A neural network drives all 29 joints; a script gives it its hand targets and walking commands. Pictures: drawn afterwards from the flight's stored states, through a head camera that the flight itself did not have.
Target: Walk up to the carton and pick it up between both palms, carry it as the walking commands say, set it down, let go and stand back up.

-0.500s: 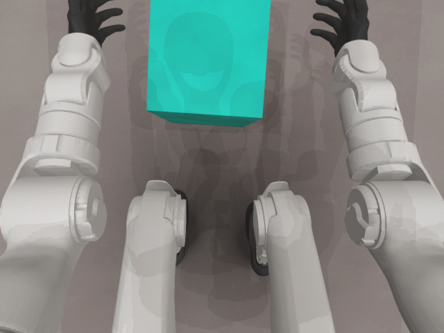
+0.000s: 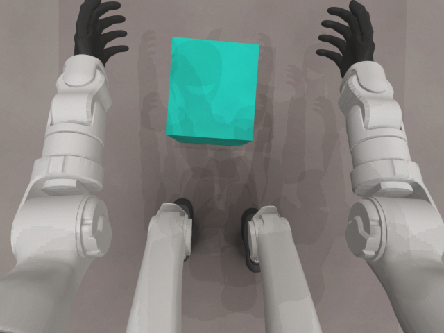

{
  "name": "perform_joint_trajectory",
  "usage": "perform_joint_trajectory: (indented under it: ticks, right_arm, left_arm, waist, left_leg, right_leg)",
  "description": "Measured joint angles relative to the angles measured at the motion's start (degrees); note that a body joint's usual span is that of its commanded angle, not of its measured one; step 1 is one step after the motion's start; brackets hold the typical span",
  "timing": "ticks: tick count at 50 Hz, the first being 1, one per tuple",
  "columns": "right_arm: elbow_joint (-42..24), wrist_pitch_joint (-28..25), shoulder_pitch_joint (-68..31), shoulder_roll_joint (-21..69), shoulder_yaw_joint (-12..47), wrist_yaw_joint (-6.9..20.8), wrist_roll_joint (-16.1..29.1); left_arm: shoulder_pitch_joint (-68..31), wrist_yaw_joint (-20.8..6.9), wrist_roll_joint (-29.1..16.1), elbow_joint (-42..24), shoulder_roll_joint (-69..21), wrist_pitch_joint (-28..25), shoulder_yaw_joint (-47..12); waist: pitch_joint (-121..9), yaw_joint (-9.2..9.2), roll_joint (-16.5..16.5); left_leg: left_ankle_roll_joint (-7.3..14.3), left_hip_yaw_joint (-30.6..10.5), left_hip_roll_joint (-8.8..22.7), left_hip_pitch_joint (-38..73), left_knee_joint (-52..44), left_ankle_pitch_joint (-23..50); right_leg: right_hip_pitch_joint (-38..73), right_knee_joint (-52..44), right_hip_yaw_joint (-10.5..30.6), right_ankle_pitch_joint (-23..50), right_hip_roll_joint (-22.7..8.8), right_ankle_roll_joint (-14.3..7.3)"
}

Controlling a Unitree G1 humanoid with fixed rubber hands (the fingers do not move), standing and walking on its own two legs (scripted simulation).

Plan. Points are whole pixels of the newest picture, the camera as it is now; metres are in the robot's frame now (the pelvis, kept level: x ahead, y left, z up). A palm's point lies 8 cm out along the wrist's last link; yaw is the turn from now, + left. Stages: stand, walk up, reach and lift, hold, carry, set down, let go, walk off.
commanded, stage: set down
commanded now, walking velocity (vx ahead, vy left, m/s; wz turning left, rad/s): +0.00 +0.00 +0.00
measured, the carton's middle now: (212, 102) +0.53 +0.02 -0.44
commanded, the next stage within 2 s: let go in 0.42 s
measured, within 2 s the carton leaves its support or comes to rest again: neither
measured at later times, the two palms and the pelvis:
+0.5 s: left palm (59, 30) +0.51 +0.20 -0.01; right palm (399, 39) +0.51 -0.19 +0.00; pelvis +0.03 +0.00 +0.10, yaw +1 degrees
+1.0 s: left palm out of the picture +0.34 +0.22 +0.09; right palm out of the picture +0.35 -0.22 +0.10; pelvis +0.08 -0.01 +0.18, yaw +1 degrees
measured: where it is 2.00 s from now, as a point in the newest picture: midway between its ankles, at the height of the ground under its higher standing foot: (217, 246)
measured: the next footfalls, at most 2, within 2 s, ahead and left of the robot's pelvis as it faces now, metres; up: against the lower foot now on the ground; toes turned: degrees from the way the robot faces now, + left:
none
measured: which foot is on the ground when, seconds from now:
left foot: down 0.00-1.00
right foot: down 0.00-1.00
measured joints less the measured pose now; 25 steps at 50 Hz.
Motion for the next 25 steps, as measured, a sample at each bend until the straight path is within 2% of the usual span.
perform_joint_trajectory:
  ticks: [15, 21, 25]
  right_arm:
    - [-0.44, -1.35, 4.66, 2.00, -3.66, 2.94, -4.31]
    - [2.31, -2.50, 4.80, 3.43, -6.23, 3.61, -7.80]
    - [1.32, -3.00, 6.76, 4.54, -6.48, 3.39, -9.60]
  left_arm:
    - [4.60, -1.75, 3.64, -1.10, -2.86, -0.94, 2.96]
    - [4.97, -2.49, 6.99, 1.17, -4.45, -2.00, 5.39]
    - [7.17, -2.42, 9.33, -0.14, -5.75, -2.30, 6.02]
  waist:
    - [-0.76, 0.05, 0.18]
    - [-1.21, -0.12, -0.02]
    - [-0.87, -0.14, -0.01]
  left_leg:
    - [0.39, 0.17, 0.44, 16.60, -19.80, 5.93]
    - [0.34, 0.17, 0.50, 20.51, -24.95, 7.52]
    - [0.21, -0.07, 0.54, 22.02, -26.84, 7.95]
  right_leg:
    - [16.22, -20.01, 0.87, 6.54, -0.46, 0.00]
    - [19.98, -25.00, 1.01, 8.15, -0.64, -0.20]
    - [21.56, -26.98, 0.82, 8.59, -0.70, -0.36]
